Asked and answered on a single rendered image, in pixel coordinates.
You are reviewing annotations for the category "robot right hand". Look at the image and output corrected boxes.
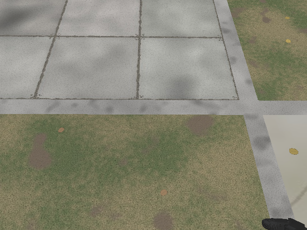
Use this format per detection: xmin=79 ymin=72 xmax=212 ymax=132
xmin=262 ymin=218 xmax=307 ymax=230

